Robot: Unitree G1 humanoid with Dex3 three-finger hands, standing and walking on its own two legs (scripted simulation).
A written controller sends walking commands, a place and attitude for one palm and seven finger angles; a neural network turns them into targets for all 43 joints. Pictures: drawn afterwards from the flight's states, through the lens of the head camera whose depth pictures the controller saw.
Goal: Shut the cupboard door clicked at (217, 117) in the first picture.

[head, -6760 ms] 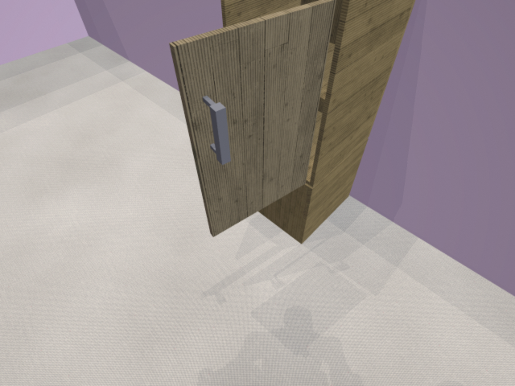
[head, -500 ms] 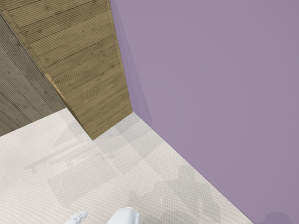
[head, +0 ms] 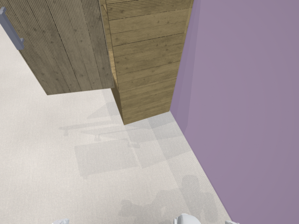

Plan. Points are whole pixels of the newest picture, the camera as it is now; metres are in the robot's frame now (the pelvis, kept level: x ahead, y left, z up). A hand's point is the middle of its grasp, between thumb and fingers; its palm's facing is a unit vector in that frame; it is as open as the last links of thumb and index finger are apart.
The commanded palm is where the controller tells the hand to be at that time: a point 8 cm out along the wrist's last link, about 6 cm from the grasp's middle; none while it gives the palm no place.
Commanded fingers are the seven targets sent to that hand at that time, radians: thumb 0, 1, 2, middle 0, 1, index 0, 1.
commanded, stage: turn to face it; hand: left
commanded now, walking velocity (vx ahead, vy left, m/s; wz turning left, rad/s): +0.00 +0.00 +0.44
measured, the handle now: (12, 28) +0.73 +0.58 +0.07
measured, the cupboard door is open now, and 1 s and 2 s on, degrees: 79 79 79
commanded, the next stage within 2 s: take the last steps up to it in 0.32 s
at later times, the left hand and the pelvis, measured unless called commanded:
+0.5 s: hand out of the picture +0.00 +0.16 -0.17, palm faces +0.27 -0.93 -0.23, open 7.3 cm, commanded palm none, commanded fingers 0.00 0.90 0.90 -0.20 -0.30 -0.20 -0.30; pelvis +0.01 -0.04 +0.00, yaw +14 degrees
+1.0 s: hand out of the picture +0.12 +0.24 -0.16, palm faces +0.29 -0.94 -0.19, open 7.4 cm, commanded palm none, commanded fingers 0.00 0.90 0.90 -0.20 -0.30 -0.20 -0.30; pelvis +0.08 +0.04 +0.00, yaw +18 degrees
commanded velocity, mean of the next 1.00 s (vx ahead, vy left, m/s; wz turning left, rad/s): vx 0.18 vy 0.08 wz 0.22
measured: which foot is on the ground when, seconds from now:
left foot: down 0.00-0.16, up 0.18-0.56, down 0.58-1.00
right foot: up 0.00-0.14, down 0.16-0.60, up 0.62-1.00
